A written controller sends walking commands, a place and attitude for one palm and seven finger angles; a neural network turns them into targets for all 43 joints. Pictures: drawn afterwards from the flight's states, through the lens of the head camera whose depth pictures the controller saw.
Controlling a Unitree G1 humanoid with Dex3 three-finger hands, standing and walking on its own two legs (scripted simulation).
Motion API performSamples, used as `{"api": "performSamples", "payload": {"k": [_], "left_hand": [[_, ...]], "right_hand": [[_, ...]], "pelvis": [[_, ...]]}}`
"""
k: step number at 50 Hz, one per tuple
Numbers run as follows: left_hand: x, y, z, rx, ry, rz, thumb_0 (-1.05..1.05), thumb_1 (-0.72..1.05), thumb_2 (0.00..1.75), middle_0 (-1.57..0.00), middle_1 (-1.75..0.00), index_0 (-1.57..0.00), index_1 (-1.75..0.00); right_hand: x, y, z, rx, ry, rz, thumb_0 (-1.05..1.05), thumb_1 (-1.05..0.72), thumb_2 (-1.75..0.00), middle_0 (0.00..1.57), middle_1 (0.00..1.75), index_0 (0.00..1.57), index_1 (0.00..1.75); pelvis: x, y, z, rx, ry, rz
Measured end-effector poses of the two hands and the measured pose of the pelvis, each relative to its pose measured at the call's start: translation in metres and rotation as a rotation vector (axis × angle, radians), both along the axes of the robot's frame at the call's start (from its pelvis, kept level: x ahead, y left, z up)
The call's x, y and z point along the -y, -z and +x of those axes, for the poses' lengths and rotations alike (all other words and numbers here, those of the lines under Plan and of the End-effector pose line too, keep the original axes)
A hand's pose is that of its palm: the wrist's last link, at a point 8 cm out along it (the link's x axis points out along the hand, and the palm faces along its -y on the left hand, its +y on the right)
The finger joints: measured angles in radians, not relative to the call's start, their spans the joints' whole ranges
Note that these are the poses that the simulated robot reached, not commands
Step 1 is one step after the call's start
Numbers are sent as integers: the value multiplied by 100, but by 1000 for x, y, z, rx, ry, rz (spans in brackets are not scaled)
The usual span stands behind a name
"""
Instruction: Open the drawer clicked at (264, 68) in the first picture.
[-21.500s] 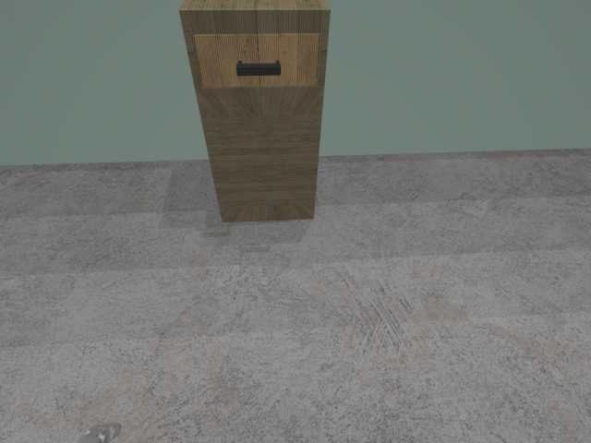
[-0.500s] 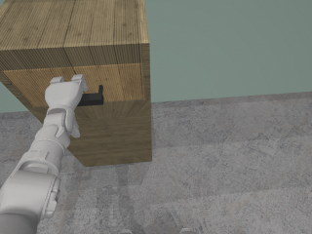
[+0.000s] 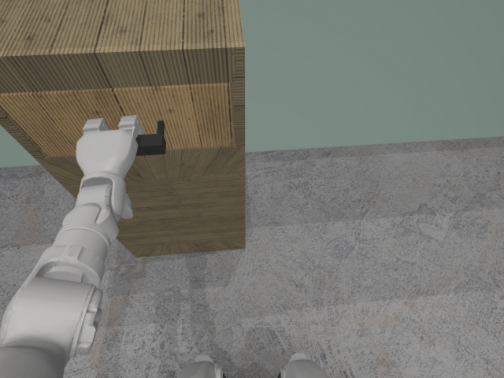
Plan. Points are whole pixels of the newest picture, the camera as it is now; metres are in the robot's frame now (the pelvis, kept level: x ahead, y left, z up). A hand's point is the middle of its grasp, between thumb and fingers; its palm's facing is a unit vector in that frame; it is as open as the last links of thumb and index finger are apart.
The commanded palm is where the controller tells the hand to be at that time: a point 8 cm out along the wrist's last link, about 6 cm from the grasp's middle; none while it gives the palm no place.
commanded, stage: lower the fingers behind the handle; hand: left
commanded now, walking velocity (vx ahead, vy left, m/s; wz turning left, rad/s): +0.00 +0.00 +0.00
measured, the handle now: (127, 136) +0.52 +0.21 +0.02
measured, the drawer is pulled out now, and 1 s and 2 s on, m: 0.00 0.00 0.02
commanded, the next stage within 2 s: close the thumb around the handle in 0.26 s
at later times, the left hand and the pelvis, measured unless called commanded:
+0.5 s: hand (120, 169) +0.46 +0.22 +0.00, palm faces -0.03 -0.03 -1.00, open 13.4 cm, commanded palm +0.44 +0.23 +0.06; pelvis +0.00 +0.00 +0.00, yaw +0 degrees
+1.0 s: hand (119, 168) +0.47 +0.22 +0.01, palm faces -0.04 -0.03 -1.00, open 6.0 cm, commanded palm +0.45 +0.22 +0.06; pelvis +0.00 +0.00 +0.00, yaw +0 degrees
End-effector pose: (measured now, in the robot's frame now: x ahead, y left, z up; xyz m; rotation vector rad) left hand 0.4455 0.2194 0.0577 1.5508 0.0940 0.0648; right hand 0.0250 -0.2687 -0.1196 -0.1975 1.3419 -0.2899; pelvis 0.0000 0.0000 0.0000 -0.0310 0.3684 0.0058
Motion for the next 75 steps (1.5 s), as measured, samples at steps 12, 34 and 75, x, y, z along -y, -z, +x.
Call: {"api": "performSamples", "payload": {"k": [12, 34, 75], "left_hand": [[-2, -5, 0, -58, 12, -18, 0, -49, 30, -30, -120, -32, -121], [-1, -3, 2, -36, 4, -16, 0, -5, 49, -32, -124, -35, -125], [-3, -1, -5, -22, 24, -31, 1, 67, 76, -28, -136, -36, -133]], "right_hand": [[3, -5, -13, -7, 26, -10, 1, -91, -90, 20, 30, 20, 30], [5, -4, -1, 10, 14, -12, 1, -91, -90, 20, 30, 20, 30], [-1, -10, 15, 24, 36, 4, 1, -91, -90, 20, 30, 20, 30]], "pelvis": [[5, -4, 1, 14, 11, 6], [4, -3, 2, 4, 8, 4], [-1, -9, 18, 18, 32, 5]]}}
